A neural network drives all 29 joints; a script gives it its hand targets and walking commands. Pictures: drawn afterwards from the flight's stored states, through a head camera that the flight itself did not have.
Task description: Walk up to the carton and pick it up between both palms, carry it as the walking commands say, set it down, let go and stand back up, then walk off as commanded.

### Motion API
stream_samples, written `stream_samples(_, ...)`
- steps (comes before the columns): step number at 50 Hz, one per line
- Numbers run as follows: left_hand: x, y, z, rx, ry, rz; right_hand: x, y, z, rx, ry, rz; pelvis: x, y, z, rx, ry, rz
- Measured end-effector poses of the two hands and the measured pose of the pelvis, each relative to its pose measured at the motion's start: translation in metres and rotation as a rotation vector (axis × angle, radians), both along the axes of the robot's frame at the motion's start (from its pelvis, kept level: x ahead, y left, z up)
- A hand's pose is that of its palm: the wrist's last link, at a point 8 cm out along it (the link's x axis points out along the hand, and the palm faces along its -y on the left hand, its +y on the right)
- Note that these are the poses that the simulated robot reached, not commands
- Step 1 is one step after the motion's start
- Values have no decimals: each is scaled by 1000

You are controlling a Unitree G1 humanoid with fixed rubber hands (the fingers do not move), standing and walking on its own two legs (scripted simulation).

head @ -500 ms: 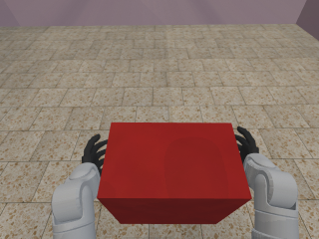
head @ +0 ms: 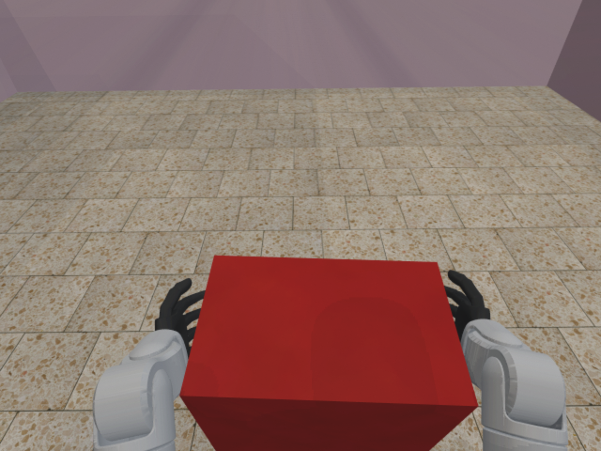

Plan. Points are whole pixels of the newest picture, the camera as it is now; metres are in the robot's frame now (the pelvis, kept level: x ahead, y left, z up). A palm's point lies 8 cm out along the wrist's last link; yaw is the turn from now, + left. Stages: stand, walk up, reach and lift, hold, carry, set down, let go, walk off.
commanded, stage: carry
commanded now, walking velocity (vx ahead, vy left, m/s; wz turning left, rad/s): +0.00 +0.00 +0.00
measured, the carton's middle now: (320, 369) +0.24 +0.00 +0.03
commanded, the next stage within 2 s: hold in 1.32 s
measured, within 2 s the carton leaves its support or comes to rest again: neither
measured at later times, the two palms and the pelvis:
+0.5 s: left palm (166, 352) +0.23 +0.18 +0.09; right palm (470, 341) +0.24 -0.18 +0.10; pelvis -0.01 +0.01 +0.00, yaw +0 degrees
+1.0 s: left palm (167, 348) +0.24 +0.18 +0.09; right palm (464, 337) +0.25 -0.17 +0.09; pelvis +0.00 +0.01 +0.00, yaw +0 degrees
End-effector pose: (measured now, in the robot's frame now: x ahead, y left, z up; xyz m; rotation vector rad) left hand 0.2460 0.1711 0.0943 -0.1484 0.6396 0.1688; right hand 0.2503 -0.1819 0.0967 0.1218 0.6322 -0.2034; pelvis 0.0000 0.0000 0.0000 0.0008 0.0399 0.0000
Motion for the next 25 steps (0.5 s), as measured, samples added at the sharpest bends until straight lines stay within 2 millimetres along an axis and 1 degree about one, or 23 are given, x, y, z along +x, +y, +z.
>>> stream_samples(10, -15, 3, -2, -2, -2, 9, -12, 3, -4, 16, -3, -2, -3, 2, 0, -2, 3, 1)
stream_samples(25, -13, 5, 0, 8, -9, -1, -11, 5, -1, 9, -10, 3, -5, 5, 0, -2, 5, 1)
